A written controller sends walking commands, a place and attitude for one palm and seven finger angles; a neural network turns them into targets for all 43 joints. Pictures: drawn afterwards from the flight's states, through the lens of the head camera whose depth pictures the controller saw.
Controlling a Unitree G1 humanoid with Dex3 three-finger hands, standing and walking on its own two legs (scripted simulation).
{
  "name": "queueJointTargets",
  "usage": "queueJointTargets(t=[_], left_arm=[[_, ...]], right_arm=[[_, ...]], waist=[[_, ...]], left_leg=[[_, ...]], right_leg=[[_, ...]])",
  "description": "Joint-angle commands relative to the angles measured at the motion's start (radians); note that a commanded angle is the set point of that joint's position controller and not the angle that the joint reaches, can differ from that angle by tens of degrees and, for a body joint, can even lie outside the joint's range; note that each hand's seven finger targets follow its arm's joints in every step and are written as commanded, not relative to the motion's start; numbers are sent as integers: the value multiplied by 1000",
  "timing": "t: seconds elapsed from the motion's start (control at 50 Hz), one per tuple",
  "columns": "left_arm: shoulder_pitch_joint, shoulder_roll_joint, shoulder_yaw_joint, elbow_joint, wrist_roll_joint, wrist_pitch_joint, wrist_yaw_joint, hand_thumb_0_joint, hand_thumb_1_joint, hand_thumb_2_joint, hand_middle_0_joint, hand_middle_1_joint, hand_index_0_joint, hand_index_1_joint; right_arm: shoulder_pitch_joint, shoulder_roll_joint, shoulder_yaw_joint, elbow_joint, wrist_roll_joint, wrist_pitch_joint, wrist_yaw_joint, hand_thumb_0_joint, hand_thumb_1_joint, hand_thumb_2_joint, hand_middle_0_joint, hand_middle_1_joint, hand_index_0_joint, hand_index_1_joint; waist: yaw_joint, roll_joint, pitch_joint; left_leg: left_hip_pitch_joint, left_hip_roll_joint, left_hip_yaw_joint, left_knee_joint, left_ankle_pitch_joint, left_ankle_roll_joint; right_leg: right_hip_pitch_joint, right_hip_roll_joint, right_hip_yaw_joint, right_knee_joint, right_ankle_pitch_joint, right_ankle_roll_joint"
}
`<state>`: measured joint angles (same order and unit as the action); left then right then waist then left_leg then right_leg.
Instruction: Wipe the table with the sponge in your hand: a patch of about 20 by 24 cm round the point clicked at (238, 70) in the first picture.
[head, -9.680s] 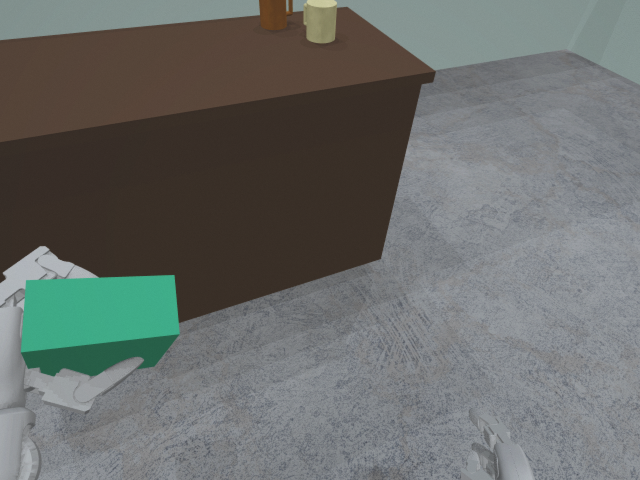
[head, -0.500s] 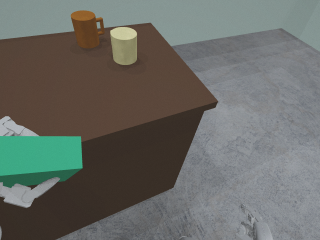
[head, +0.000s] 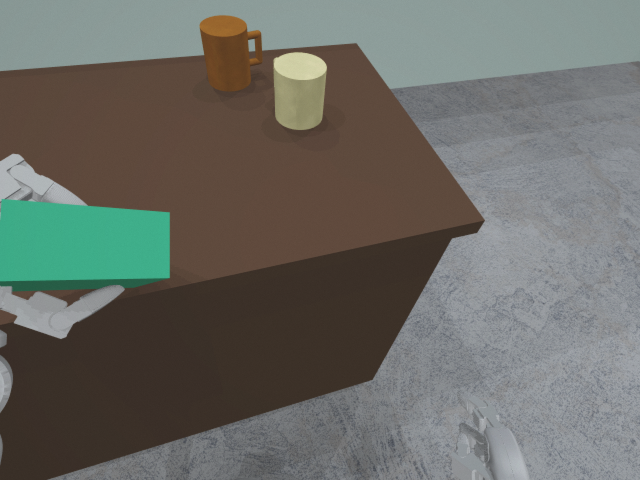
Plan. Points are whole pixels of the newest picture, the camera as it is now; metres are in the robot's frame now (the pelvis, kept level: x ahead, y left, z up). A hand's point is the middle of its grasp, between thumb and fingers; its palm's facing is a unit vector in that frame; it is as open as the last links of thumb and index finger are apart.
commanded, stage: come to a stop and stand still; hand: left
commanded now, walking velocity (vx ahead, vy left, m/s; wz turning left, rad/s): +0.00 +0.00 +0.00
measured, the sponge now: (105, 254) +0.26 +0.24 +0.17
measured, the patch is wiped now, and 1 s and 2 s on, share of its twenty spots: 0.00 0.00 0.00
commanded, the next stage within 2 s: look again from close up in 0.42 s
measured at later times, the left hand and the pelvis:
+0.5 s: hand (50, 270) +0.24 +0.28 +0.17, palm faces +0.36 -0.82 -0.45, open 9.8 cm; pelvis +0.00 +0.04 +0.01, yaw -3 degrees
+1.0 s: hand (49, 318) +0.20 +0.27 +0.16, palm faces +0.36 -0.86 -0.36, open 9.8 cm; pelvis -0.03 +0.03 +0.01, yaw -4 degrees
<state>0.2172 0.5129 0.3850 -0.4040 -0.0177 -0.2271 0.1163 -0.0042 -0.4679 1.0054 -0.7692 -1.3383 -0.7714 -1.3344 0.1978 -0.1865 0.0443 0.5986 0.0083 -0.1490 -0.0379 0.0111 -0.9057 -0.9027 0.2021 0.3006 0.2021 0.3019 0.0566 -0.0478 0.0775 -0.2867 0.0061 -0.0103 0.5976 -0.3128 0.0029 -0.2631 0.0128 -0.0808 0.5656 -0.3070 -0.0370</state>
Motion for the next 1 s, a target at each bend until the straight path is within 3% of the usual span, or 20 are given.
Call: queueJointTargets(t=[0.0, 0.02, 0.08, 0.12, 0.18, 0.2, 0.22, 0.3, 0.32, 0.36, 0.44, 0.5, 0.52, 0.6, 0.62, 0.68, 0.8, 0.82, 0.98], left_arm=[[-34, 92, 135, -92, -35, -107, 19, 0, 100, 1300, -1200, -1600, -1200, -1600], [64, 13, 84, -112, -34, -101, 5, 0, 100, 1300, -1200, -1600, -1200, -1600], [188, -49, 45, -242, -32, -71, -13, 0, 100, 1300, -1200, -1600, -1200, -1600], [246, -31, 83, -228, -28, -44, -7, 0, 100, 1300, -1200, -1600, -1200, -1600], [231, 39, 177, -262, -22, -33, -2, 0, 100, 1300, -1200, -1600, -1200, -1600], [199, 127, 243, -322, -25, -39, 11, 0, 100, 1300, -1200, -1600, -1200, -1600], [224, 82, 228, -309, -28, -39, 13, 0, 100, 1300, -1200, -1600, -1200, -1600], [188, 78, 209, -323, -28, -35, 26, 0, 100, 1300, -1200, -1600, -1200, -1600], [208, 42, 183, -303, -25, -30, 24, 0, 100, 1300, -1200, -1600, -1200, -1600], [209, 16, 155, -293, -22, -22, 21, 0, 100, 1300, -1200, -1600, -1200, -1600], [236, -32, 100, -270, -20, -5, 17, 0, 100, 1300, -1200, -1600, -1200, -1600], [188, -17, 90, -286, -21, 2, 23, 0, 100, 1300, -1200, -1600, -1200, -1600], [169, -38, 73, -270, -20, 5, 24, 0, 100, 1300, -1200, -1600, -1200, -1600], [95, 6, 96, -275, -17, 8, 37, 0, 100, 1300, -1200, -1600, -1200, -1600], [90, -27, 72, -248, -17, 10, 36, 0, 100, 1300, -1200, -1600, -1200, -1600], [66, -29, 66, -237, -16, 13, 37, 0, 100, 1300, -1200, -1600, -1200, -1600], [90, -20, 63, -250, -12, 20, 41, 0, 100, 1300, -1200, -1600, -1200, -1600], [93, -42, 44, -246, -12, 20, 40, 0, 100, 1300, -1200, -1600, -1200, -1600], [93, -31, 46, -250, -10, 23, 48, 0, 100, 1300, -1200, -1600, -1200, -1600]], right_arm=[[-27, -154, -64, -138, -29, -79, 41, 0, -900, -900, 200, 300, 200, 300], [-9, -151, -68, -150, -21, -73, 53, 0, -900, -900, 200, 300, 200, 300], [-57, -166, -81, -175, -14, -55, 76, 0, -900, -900, 200, 300, 200, 300], [-78, -165, -83, -182, -10, -34, 71, 0, -900, -900, 200, 300, 200, 300], [-110, -158, -81, -210, -15, -5, 44, 0, -900, -900, 200, 300, 200, 300], [-118, -164, -79, -216, -20, 8, 34, 0, -900, -900, 200, 300, 200, 300], [-118, -147, -76, -227, -22, 14, 27, 0, -900, -900, 200, 300, 200, 300], [-104, -149, -78, -211, -25, 22, 20, 0, -900, -900, 200, 300, 200, 300], [-92, -146, -82, -212, -24, 22, 22, 0, -900, -900, 200, 300, 200, 300], [-90, -155, -84, -208, -20, 19, 27, 0, -900, -900, 200, 300, 200, 300], [-103, -159, -85, -209, -11, 14, 24, 0, -900, -900, 200, 300, 200, 300], [-124, -156, -79, -199, -12, 9, 12, 0, -900, -900, 200, 300, 200, 300], [-121, -152, -75, -197, -14, 8, 8, 0, -900, -900, 200, 300, 200, 300], [-138, -149, -69, -190, -18, 3, -6, 0, -900, -900, 200, 300, 200, 300], [-138, -138, -65, -192, -18, 4, -7, 0, -900, -900, 200, 300, 200, 300], [-142, -140, -64, -197, -18, 0, -8, 0, -900, -900, 200, 300, 200, 300], [-141, -142, -65, -197, -18, -4, -7, 0, -900, -900, 200, 300, 200, 300], [-138, -137, -63, -199, -18, -4, -8, 0, -900, -900, 200, 300, 200, 300], [-128, -146, -72, -194, -21, -7, -7, 0, -900, -900, 200, 300, 200, 300]], waist=[[-51, 153, -280], [-50, 142, -296], [-53, 93, -248], [-51, 86, -224], [-52, 47, -207], [-52, 84, -240], [-51, 94, -254], [-50, 239, -270], [-52, 240, -266], [-56, 203, -246], [-56, 59, -227], [-54, 85, -202], [-53, 91, -183], [-46, 133, -158], [-46, 122, -144], [-46, 93, -112], [-43, 127, -129], [-44, 128, -126], [-47, 112, -121]], left_leg=[[67, 23, -14, -7, 218, 4], [73, 34, 3, -26, 313, 5], [121, 67, 7, -60, 513, 10], [161, 90, -3, -86, 647, 12], [150, 94, -1, -112, 597, 6], [171, 90, -1, -126, 620, 3], [179, 96, -3, -119, 648, 8], [230, 98, 6, -111, 730, -4], [251, 108, 3, -99, 753, -1], [227, 108, 6, -95, 705, -5], [149, 80, 16, -100, 491, 1], [144, 70, 16, -155, 325, 3], [135, 70, 12, -173, 290, 1], [119, 64, 4, -233, 125, 0], [107, 67, 3, -241, 84, 1], [80, 57, -4, -262, -3, 2], [84, 60, -7, -301, -66, 0], [72, 64, -13, -307, -72, 0], [60, 48, -6, -285, -76, 2]], right_leg=[[81, -143, 258, -99, 349, -60], [126, -120, 205, -80, 417, -42], [108, -73, 128, -74, 496, 3], [74, -43, 73, -54, 448, 27], [66, -35, 57, -60, 375, 32], [81, -31, 55, -35, 362, 31], [87, -38, 48, -30, 352, 28], [63, -40, 49, -22, 293, 23], [44, -40, 44, -32, 256, 22], [61, -37, 41, -73, 285, 23], [127, -56, 81, -117, 437, 20], [104, -57, 108, -138, 359, 23], [97, -55, 98, -140, 326, 25], [86, -47, 108, -173, 219, 26], [85, -51, 101, -184, 192, 26], [78, -46, 114, -223, 129, 24], [87, -32, 111, -244, 82, 25], [97, -34, 104, -240, 83, 26], [94, -35, 117, -254, 51, 19]])
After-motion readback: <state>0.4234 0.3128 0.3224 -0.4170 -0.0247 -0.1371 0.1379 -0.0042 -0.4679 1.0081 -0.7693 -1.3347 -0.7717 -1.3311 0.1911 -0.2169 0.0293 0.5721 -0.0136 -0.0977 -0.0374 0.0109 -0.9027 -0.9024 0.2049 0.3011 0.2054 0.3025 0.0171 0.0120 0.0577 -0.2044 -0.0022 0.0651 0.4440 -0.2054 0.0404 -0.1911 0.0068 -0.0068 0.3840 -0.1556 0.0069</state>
